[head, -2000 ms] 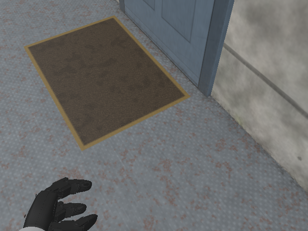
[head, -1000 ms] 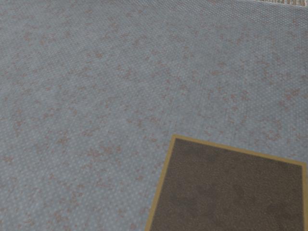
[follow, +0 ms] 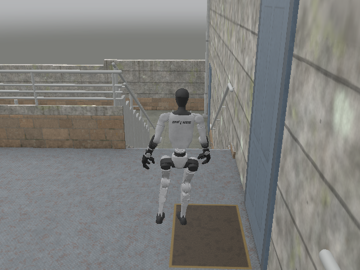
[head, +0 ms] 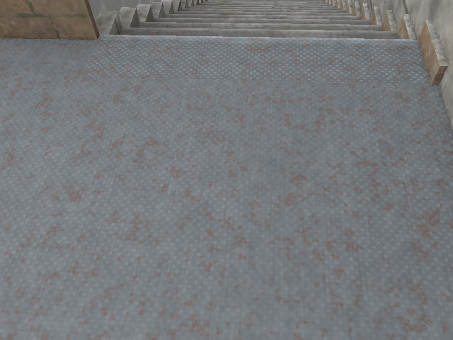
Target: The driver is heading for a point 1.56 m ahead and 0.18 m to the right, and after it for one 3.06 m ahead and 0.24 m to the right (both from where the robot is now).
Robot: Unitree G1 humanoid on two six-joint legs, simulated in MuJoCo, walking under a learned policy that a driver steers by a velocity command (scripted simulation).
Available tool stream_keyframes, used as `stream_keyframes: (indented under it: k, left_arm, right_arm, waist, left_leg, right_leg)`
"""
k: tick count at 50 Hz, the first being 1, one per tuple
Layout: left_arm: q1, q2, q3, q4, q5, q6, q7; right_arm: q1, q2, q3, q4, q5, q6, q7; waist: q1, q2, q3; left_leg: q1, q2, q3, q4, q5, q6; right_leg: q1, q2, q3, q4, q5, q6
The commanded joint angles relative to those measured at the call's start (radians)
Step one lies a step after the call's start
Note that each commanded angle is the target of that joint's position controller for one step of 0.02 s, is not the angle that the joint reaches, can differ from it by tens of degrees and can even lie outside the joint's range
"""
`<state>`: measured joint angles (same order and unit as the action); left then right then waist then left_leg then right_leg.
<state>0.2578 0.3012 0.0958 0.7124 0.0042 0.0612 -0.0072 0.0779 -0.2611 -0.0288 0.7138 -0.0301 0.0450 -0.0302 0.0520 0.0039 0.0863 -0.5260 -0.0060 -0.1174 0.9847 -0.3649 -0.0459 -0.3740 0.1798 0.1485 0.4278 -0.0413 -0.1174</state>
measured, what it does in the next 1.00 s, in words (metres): steps on the spot, turning right: left foot, then right foot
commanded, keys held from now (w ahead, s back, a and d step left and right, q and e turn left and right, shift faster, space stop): e+shift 0.26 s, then shift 0.54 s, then q+shift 0.20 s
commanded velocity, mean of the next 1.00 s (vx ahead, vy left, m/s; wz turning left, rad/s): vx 0.01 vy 0.00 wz -0.40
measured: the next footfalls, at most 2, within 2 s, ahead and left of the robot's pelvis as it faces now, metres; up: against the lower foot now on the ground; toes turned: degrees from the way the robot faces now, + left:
left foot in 0.30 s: +0.13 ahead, +0.13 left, +0.00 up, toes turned -28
right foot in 0.70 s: +0.01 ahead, -0.05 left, +0.00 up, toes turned -21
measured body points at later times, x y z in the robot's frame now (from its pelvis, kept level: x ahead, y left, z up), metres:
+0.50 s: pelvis +0.04 +0.07 +0.01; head +0.08 +0.08 +0.46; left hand +0.28 +0.29 -0.11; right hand +0.05 -0.25 -0.07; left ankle +0.09 +0.15 -0.73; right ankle -0.04 -0.05 -0.65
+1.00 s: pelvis +0.05 +0.06 +0.00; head +0.06 +0.05 +0.45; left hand +0.27 +0.25 -0.11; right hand -0.01 -0.23 -0.13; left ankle +0.08 +0.15 -0.71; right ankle -0.03 -0.03 -0.73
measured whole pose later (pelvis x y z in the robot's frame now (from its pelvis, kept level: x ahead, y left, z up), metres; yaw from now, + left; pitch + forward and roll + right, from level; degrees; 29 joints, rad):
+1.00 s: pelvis +0.05 +0.06 +0.00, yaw -20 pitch -1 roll -1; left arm 0.14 0.27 0.01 0.82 0.01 0.04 0.06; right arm 0.29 -0.29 -0.04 0.84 -0.01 0.04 0.00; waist -0.04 0.02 0.05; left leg -0.34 -0.02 -0.02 0.77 -0.44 0.02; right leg -0.14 0.03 -0.02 0.49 -0.33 -0.03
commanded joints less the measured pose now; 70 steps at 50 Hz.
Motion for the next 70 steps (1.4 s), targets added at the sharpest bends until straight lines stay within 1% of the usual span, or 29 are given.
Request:
stream_keyframes:
  k: [1, 9, 13, 14, 15, 16, 17, 18, 20, 26, 33, 35, 36, 37, 38, 39, 43, 46, 48, 50, 53, 56, 57, 58, 59, 60, 62, 66, 70]
  left_arm:
    - [0.022, 0.169, 0.049, -0.067, 0.003, -0.001, 0.004]
    - [0.005, 0.196, 0.057, -0.074, 0.016, 0.000, -0.005]
    - [-0.064, 0.197, 0.052, -0.085, 0.015, -0.005, -0.017]
    - [-0.080, 0.186, 0.047, -0.085, 0.009, -0.009, -0.015]
    - [-0.027, 0.151, 0.035, -0.072, -0.002, -0.017, -0.010]
    - [-0.003, 0.116, 0.026, -0.087, -0.020, -0.021, -0.003]
    - [-0.010, 0.191, 0.043, -0.071, 0.024, -0.028, 0.002]
    - [-0.026, 0.216, 0.046, -0.068, 0.034, -0.029, -0.001]
    - [0.024, 0.168, 0.028, -0.042, 0.031, -0.016, -0.016]
    - [-0.064, 0.126, -0.008, -0.030, 0.007, 0.010, -0.004]
    - [-0.041, 0.071, -0.049, 0.030, -0.013, 0.002, 0.022]
    - [-0.035, 0.114, -0.050, 0.043, 0.014, -0.020, 0.033]
    - [-0.052, 0.179, -0.047, 0.029, 0.028, -0.029, 0.039]
    - [-0.087, 0.140, -0.060, 0.045, 0.018, -0.035, 0.037]
    - [-0.115, 0.075, -0.079, 0.040, 0.010, -0.047, 0.031]
    - [-0.124, 0.064, -0.086, 0.051, 0.009, -0.055, 0.032]
    - [-0.084, 0.122, -0.068, 0.082, 0.011, -0.053, 0.049]
    - [-0.043, 0.180, -0.032, 0.097, 0.009, -0.026, 0.065]
    - [-0.039, 0.154, -0.031, 0.090, 0.006, -0.021, 0.077]
    - [-0.067, 0.122, -0.036, 0.069, 0.017, -0.027, 0.079]
    - [-0.174, 0.127, -0.030, 0.039, 0.031, -0.035, 0.058]
    - [-0.174, 0.152, -0.016, 0.036, 0.015, -0.032, 0.044]
    - [-0.135, 0.141, -0.016, 0.046, 0.014, -0.035, 0.037]
    - [-0.100, 0.087, -0.030, 0.018, 0.027, -0.032, 0.027]
    - [-0.166, 0.058, -0.045, -0.048, 0.030, -0.015, 0.036]
    - [-0.159, 0.085, -0.045, -0.038, 0.031, -0.016, 0.041]
    - [-0.185, 0.113, -0.037, -0.017, 0.019, -0.034, 0.038]
    - [-0.138, 0.111, -0.038, -0.002, 0.029, -0.028, 0.021]
    - [-0.137, 0.110, -0.039, -0.007, 0.022, -0.014, 0.024]
  right_arm:
    - [0.024, -0.098, -0.029, -0.052, 0.003, -0.004, -0.005]
    - [0.011, -0.138, -0.034, -0.052, 0.016, -0.033, -0.009]
    - [0.093, -0.161, -0.039, -0.036, 0.030, -0.045, -0.025]
    - [0.143, -0.175, -0.044, -0.023, 0.029, -0.049, -0.034]
    - [0.133, -0.223, -0.056, -0.031, 0.027, -0.050, -0.046]
    - [0.104, -0.317, -0.071, -0.069, 0.013, -0.043, -0.045]
    - [-0.002, -0.299, -0.063, -0.086, -0.009, -0.040, -0.034]
    - [0.007, -0.221, -0.047, -0.083, -0.007, -0.037, -0.026]
    - [-0.009, -0.171, -0.033, -0.084, 0.009, -0.037, -0.008]
    - [0.176, -0.186, -0.037, -0.037, 0.007, -0.041, -0.001]
    - [0.188, -0.182, -0.040, 0.013, 0.009, -0.027, 0.016]
    - [0.216, -0.154, -0.035, 0.021, 0.013, -0.043, 0.019]
    - [0.231, -0.092, -0.018, -0.007, 0.013, -0.056, 0.027]
    - [0.208, -0.094, -0.014, 0.011, 0.015, -0.043, 0.015]
    - [0.208, -0.110, -0.015, 0.028, 0.004, -0.030, 0.012]
    - [0.196, -0.098, -0.014, 0.042, 0.002, -0.026, 0.012]
    - [0.199, -0.153, -0.023, 0.080, 0.014, -0.033, 0.030]
    - [0.174, -0.147, -0.033, 0.066, 0.027, -0.029, 0.036]
    - [0.178, -0.108, -0.032, 0.048, 0.017, -0.016, 0.029]
    - [0.161, -0.108, -0.043, 0.029, 0.011, -0.001, 0.033]
    - [0.187, -0.100, -0.044, 0.015, 0.031, 0.009, 0.059]
    - [0.234, -0.111, -0.058, 0.006, 0.029, 0.006, 0.070]
    - [0.275, -0.130, -0.069, 0.016, 0.017, -0.005, 0.060]
    - [0.276, -0.266, -0.097, -0.011, 0.007, -0.021, 0.046]
    - [0.348, -0.344, -0.113, -0.014, 0.022, -0.023, 0.056]
    - [0.338, -0.323, -0.117, -0.015, 0.027, -0.020, 0.055]
    - [0.214, -0.235, -0.096, -0.038, 0.029, -0.002, 0.038]
    - [0.220, -0.215, -0.094, -0.051, 0.042, 0.000, 0.034]
    - [0.236, -0.214, -0.094, -0.055, 0.035, 0.001, 0.023]
  waist:
    - [-0.003, -0.103, -0.140]
    - [0.012, -0.136, -0.139]
    - [-0.039, -0.162, -0.134]
    - [-0.071, -0.155, -0.138]
    - [-0.052, -0.056, -0.169]
    - [-0.045, 0.145, -0.209]
    - [-0.026, 0.124, -0.126]
    - [-0.017, 0.083, -0.129]
    - [0.001, 0.087, -0.122]
    - [-0.091, 0.154, -0.093]
    - [-0.056, 0.208, -0.123]
    - [-0.058, 0.107, -0.165]
    - [-0.081, -0.098, -0.194]
    - [-0.064, -0.166, -0.153]
    - [-0.074, -0.137, -0.122]
    - [-0.073, -0.144, -0.105]
    - [-0.059, -0.131, -0.097]
    - [-0.036, -0.112, -0.036]
    - [-0.024, -0.170, -0.028]
    - [-0.033, -0.111, -0.001]
    - [-0.076, -0.143, -0.051]
    - [-0.093, -0.127, -0.108]
    - [-0.113, -0.009, -0.131]
    - [-0.094, 0.267, -0.111]
    - [-0.114, 0.307, -0.171]
    - [-0.107, 0.179, -0.160]
    - [-0.070, 0.067, -0.050]
    - [-0.066, 0.043, -0.143]
    - [-0.083, 0.074, -0.137]
  left_leg:
    - [-0.048, -0.025, -0.005, -0.065, 0.036, -0.004]
    - [0.041, -0.082, -0.036, -0.251, 0.013, 0.040]
    - [0.300, -0.115, -0.030, -0.492, 0.030, 0.066]
    - [0.407, -0.089, -0.024, -0.620, 0.093, 0.074]
    - [0.495, 0.024, -0.112, -0.722, 0.050, 0.100]
    - [0.501, 0.287, -0.397, -0.818, -0.122, 0.202]
    - [0.367, 0.338, -0.461, -0.833, -0.050, 0.262]
    - [0.300, 0.316, -0.367, -0.773, 0.115, 0.280]
    - [0.289, 0.205, -0.188, -0.701, 0.320, 0.248]
    - [0.489, 0.186, -0.129, -0.639, 0.524, 0.237]
    - [0.418, 0.173, -0.086, -0.559, 0.658, 0.209]
    - [0.275, 0.142, -0.048, -0.502, 0.524, 0.114]
    - [0.123, 0.065, 0.033, -0.415, 0.183, 0.067]
    - [0.237, 0.046, 0.078, -0.456, -0.087, 0.060]
    - [0.252, 0.049, 0.075, -0.446, -0.077, 0.057]
    - [0.263, 0.042, 0.072, -0.487, -0.006, 0.056]
    - [0.315, 0.043, 0.030, -0.543, 0.285, 0.051]
    - [0.161, -0.017, 0.064, -0.374, 0.190, 0.059]
    - [0.075, -0.028, 0.106, -0.179, -0.092, 0.069]
    - [0.002, 0.026, 0.111, 0.001, -0.233, 0.069]
    - [0.140, 0.043, 0.139, -0.155, -0.096, 0.076]
    - [0.292, -0.012, 0.201, -0.371, 0.041, 0.093]
    - [0.396, -0.024, 0.121, -0.501, 0.139, 0.113]
    - [0.473, 0.223, -0.289, -0.653, 0.420, 0.182]
    - [0.482, 0.352, -0.585, -0.696, 0.635, 0.344]
    - [0.490, 0.343, -0.560, -0.701, 0.483, 0.382]
    - [0.417, 0.214, -0.364, -0.691, 0.340, 0.307]
    - [0.471, 0.132, -0.284, -0.650, 0.534, 0.237]
    - [0.486, 0.122, -0.298, -0.657, 0.488, 0.205]
  right_leg:
    - [0.175, -0.239, 0.404, -0.194, -0.355, -0.016]
    - [0.199, -0.210, 0.533, -0.165, -0.346, -0.025]
    - [0.065, -0.160, 0.572, -0.174, -0.343, 0.032]
    - [0.014, -0.124, 0.542, -0.159, -0.416, 0.073]
    - [-0.037, -0.058, 0.454, -0.051, -0.538, 0.122]
    - [-0.105, 0.060, 0.227, 0.233, -0.557, 0.166]
    - [-0.178, 0.067, 0.079, 0.467, -0.467, 0.171]
    - [-0.123, -0.001, 0.069, 0.584, -0.418, 0.170]
    - [-0.102, -0.003, 0.045, 0.726, -0.355, 0.157]
    - [-0.169, -0.038, -0.011, 0.569, -0.427, 0.177]
    - [0.183, -0.086, -0.139, -0.015, -0.292, 0.119]
    - [0.416, -0.214, 0.009, -0.182, -0.027, 0.084]
    - [0.516, -0.423, 0.239, -0.160, 0.239, 0.025]
    - [0.303, -0.489, 0.206, -0.097, 0.386, -0.074]
    - [0.304, -0.450, 0.183, -0.089, 0.372, -0.077]
    - [0.297, -0.404, 0.144, -0.078, 0.341, -0.047]
    - [0.282, -0.278, 0.019, -0.064, 0.121, 0.052]
    - [0.275, -0.349, 0.019, -0.062, 0.072, -0.003]
    - [0.259, -0.475, 0.089, -0.087, 0.135, -0.095]
    - [0.242, -0.564, 0.089, -0.106, 0.277, -0.162]
    - [0.229, -0.462, -0.087, -0.042, 0.288, -0.060]
    - [0.218, -0.433, -0.176, 0.125, 0.188, 0.010]
    - [0.142, -0.385, -0.237, 0.314, 0.048, 0.060]
    - [-0.090, -0.247, -0.300, 0.579, -0.452, 0.138]
    - [-0.224, -0.112, -0.141, 0.711, -0.687, 0.148]
    - [-0.255, -0.150, -0.069, 0.789, -0.628, 0.139]
    - [-0.265, -0.212, -0.059, 0.721, -0.422, 0.132]
    - [-0.205, -0.190, -0.067, 0.663, -0.308, 0.158]
    - [-0.250, -0.191, -0.070, 0.608, -0.263, 0.175]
